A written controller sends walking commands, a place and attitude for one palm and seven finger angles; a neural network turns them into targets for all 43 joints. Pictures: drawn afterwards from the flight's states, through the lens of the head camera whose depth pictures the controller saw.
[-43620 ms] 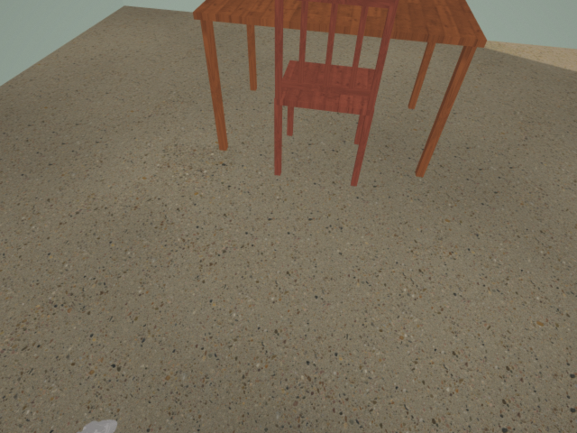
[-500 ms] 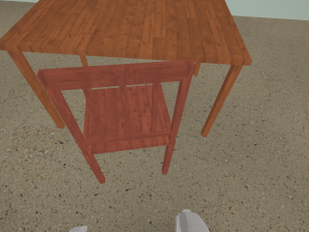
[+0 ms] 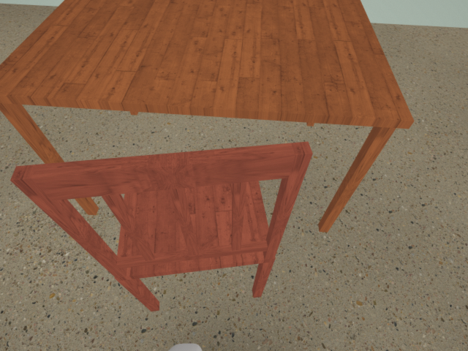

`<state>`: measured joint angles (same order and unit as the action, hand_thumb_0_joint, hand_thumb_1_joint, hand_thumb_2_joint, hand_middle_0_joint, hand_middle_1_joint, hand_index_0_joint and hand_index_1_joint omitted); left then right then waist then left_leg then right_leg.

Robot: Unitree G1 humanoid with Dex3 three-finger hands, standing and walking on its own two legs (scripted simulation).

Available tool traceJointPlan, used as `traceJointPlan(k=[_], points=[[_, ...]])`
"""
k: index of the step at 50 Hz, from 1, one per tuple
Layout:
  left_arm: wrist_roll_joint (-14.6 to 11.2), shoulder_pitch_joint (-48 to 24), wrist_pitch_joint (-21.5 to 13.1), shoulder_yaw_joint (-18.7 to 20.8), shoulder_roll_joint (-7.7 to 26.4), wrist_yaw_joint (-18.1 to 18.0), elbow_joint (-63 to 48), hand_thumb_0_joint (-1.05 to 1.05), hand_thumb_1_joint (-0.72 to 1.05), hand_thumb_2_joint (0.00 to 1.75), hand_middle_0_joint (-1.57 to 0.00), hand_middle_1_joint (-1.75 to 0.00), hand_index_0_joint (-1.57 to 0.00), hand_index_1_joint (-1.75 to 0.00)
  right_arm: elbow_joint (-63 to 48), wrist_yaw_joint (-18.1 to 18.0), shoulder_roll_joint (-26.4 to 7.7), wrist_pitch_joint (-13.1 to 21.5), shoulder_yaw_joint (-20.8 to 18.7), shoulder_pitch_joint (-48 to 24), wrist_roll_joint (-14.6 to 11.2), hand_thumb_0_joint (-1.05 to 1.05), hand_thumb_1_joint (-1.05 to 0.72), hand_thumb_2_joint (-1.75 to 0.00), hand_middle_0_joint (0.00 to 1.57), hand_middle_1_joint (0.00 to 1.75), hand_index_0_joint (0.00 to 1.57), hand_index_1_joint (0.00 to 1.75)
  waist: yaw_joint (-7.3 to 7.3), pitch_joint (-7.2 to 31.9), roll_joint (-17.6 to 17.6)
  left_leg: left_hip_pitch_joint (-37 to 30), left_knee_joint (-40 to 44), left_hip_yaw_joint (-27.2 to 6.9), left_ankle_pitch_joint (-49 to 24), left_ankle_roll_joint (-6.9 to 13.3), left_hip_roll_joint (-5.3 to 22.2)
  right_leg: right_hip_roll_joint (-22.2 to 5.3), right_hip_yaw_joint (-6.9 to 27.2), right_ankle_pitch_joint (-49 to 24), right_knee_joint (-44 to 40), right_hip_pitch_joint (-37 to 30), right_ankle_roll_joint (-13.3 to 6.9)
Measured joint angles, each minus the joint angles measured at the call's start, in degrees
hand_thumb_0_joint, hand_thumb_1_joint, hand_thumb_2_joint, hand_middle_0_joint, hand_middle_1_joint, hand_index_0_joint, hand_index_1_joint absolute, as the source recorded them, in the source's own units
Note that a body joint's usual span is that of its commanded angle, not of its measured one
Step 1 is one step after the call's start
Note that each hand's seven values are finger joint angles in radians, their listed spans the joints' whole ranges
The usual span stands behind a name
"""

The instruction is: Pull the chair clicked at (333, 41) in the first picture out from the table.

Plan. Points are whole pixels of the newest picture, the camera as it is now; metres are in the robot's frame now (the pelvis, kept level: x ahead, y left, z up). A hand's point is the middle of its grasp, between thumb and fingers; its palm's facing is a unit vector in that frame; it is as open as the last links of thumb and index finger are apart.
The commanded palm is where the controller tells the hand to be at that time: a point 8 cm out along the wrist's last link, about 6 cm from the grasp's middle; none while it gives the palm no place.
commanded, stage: come to a stop and stand still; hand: left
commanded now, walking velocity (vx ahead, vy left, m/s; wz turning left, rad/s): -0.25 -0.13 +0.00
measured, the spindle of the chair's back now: (186, 224) +0.36 +0.13 -0.08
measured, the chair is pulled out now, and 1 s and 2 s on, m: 0.21 0.21 0.21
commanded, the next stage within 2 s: look again from close up in 0.90 s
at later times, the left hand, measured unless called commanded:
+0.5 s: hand out of the picture +0.05 +0.17 -0.16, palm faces +0.01 -0.97 -0.25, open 7.3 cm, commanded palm none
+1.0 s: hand out of the picture -0.07 +0.17 -0.16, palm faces +0.02 -0.98 -0.21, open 7.3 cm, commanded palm none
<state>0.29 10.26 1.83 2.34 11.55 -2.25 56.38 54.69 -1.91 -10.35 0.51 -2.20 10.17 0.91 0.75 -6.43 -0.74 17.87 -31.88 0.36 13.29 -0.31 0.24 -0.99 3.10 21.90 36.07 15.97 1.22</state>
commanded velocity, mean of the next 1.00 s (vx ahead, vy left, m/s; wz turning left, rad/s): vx -0.02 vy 0.01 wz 0.00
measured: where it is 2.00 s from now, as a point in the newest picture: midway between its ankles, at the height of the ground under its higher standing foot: outside the picture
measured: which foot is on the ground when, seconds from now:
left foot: down 0.00-0.20, up 0.22-0.44, down 0.46-1.00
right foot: down 0.00-1.00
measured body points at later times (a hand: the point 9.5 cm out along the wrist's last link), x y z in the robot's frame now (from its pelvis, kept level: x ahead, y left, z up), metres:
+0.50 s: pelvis -0.03 -0.01 +0.01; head +0.00 -0.02 +0.45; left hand +0.05 +0.23 -0.14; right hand -0.01 -0.28 -0.15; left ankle -0.07 +0.11 -0.73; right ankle -0.03 -0.12 -0.73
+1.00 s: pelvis -0.06 +0.00 +0.01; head -0.04 -0.01 +0.46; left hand -0.07 +0.22 -0.14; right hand -0.11 -0.21 -0.15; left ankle -0.07 +0.11 -0.73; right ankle -0.03 -0.12 -0.73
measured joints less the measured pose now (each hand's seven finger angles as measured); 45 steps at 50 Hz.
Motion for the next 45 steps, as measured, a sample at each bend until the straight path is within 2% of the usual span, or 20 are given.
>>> traceJointPlan(k=[3, 7, 11, 14, 17, 20, 23, 24, 28, 38, 45], points=[[-0.2, -0.8, 0.3, -0.4, 1.2, 0.0, -0.4, 0.00, 0.93, 0.89, -0.21, -0.30, -0.20, -0.30, -0.1, -0.1, 1.0, -1.0, 0.6, -1.8, 0.0, 0.00, -0.91, -0.90, 0.20, 0.29, 0.20, 0.30, 1.22, -0.9, 0.1, -0.8, 2.3, -0.2, -1.0, 0.0, -0.4, -0.1, -0.9, 0.6, 1.1, -0.4, -0.1], [-0.2, -0.6, 0.4, -0.6, 2.4, 0.0, -1.1, 0.00, 0.92, 0.90, -0.20, -0.30, -0.20, -0.30, -1.3, 0.1, 1.4, -2.2, 0.4, -4.6, -0.2, 0.00, -0.91, -0.89, 0.20, 0.29, 0.20, 0.30, 1.56, -2.4, 1.2, -0.3, 2.2, 0.2, -1.5, -0.8, -0.1, 0.1, -1.9, -2.0, -1.2, -1.8, -0.7], [0.5, 0.4, 0.4, -0.9, 1.7, 0.0, -1.3, 0.00, 0.92, 0.90, -0.20, -0.30, -0.20, -0.30, -1.8, 0.2, -0.3, -3.4, -0.9, -6.0, -0.8, 0.00, -0.91, -0.89, 0.21, 0.29, 0.21, 0.30, 0.41, -3.3, 4.6, 1.7, -2.4, -0.8, -0.8, -1.3, 1.6, 2.0, -2.7, -3.0, -3.2, -2.8, -2.8], [1.0, 1.4, 0.2, -1.0, 1.0, -0.1, -1.2, 0.00, 0.91, 0.90, -0.20, -0.30, -0.20, -0.30, -1.0, 0.5, -1.5, -4.3, -1.7, -5.4, -0.8, 0.00, -0.91, -0.89, 0.21, 0.29, 0.21, 0.30, -0.32, -2.3, 3.9, 3.6, -13.5, -1.8, 9.7, -1.3, -0.4, 1.5, -2.2, -4.0, -4.4, -3.1, -3.3], [1.2, 1.9, 0.2, -1.4, 0.1, 0.0, -1.2, 0.00, 0.91, 0.90, -0.20, -0.30, -0.20, -0.30, 0.2, 0.7, -2.8, -4.3, -2.3, -3.8, -0.9, 0.00, -0.91, -0.89, 0.21, 0.29, 0.21, 0.30, -0.78, -0.8, 2.9, 2.3, -17.4, -1.1, 13.0, -1.5, -1.2, 1.0, -1.6, -5.4, -6.1, -3.3, -3.3], [1.2, 1.9, -0.3, -1.6, -0.6, 0.0, -1.5, 0.01, 0.91, 0.89, -0.21, -0.30, -0.20, -0.30, 1.4, 0.9, -3.5, -3.9, -2.3, -1.5, -1.0, 0.00, -0.91, -0.90, 0.20, 0.29, 0.20, 0.30, -1.35, 0.6, 2.1, -2.6, -9.7, 0.2, 11.5, -1.5, -1.1, 0.7, -1.6, -6.2, -6.9, -3.0, -2.9], [0.7, 1.1, -0.6, -1.6, -1.0, -0.2, -1.7, 0.01, 0.91, 0.89, -0.21, -0.30, -0.21, -0.30, 2.7, 1.0, -3.9, -2.9, -1.8, 1.4, -0.9, 0.00, -0.91, -0.90, 0.20, 0.29, 0.20, 0.30, -2.05, 1.7, 2.1, -9.2, 4.7, 0.3, 2.5, -0.8, -0.3, 1.3, -2.5, -5.9, -5.4, -1.7, -2.3], [0.5, 0.3, -0.6, -1.5, -1.0, -0.2, -1.5, 0.01, 0.91, 0.89, -0.21, -0.30, -0.21, -0.30, 3.6, 0.8, -3.6, -2.6, -1.7, 2.0, -0.6, 0.00, -0.91, -0.90, 0.20, 0.29, 0.20, 0.30, -2.15, 1.7, 1.7, -10.0, 6.5, 0.1, 3.6, -0.3, -0.4, 1.2, -2.8, -5.7, -4.8, -1.4, -2.1], [0.2, -1.2, -0.7, -1.6, -1.4, 0.0, -0.6, 0.00, 0.91, 0.89, -0.21, -0.30, -0.20, -0.30, 6.3, 0.8, -1.7, -2.4, -0.2, 4.5, 0.0, 0.00, -0.92, -0.90, 0.20, 0.29, 0.20, 0.30, -1.23, 1.9, 0.3, -10.2, 7.6, 0.6, 2.5, 0.3, -0.8, 0.9, -2.2, -8.4, -8.0, -2.5, -1.7], [0.2, 2.0, -1.0, -1.6, -2.2, 0.4, 3.9, 0.00, 0.92, 0.89, -0.21, -0.30, -0.20, -0.30, 9.5, 1.2, 2.8, -1.9, 1.3, 8.7, -0.2, 0.00, -0.91, -0.90, 0.20, 0.29, 0.20, 0.30, -1.92, 3.8, 1.5, -10.7, 9.9, 1.0, 0.1, 0.6, -0.6, 1.1, -1.9, -11.6, -12.0, -3.6, -1.5], [0.3, 5.6, -1.0, -1.3, -2.7, 0.3, 5.9, 0.00, 0.92, 0.90, -0.20, -0.30, -0.20, -0.30, 10.1, 1.0, 3.8, -1.6, 0.9, 10.3, -0.1, 0.00, -0.91, -0.89, 0.20, 0.29, 0.20, 0.30, -1.69, 4.2, 1.9, -9.5, 9.4, 1.2, 0.1, 0.8, -0.5, 1.1, -1.7, -12.0, -12.3, -2.8, -1.4]])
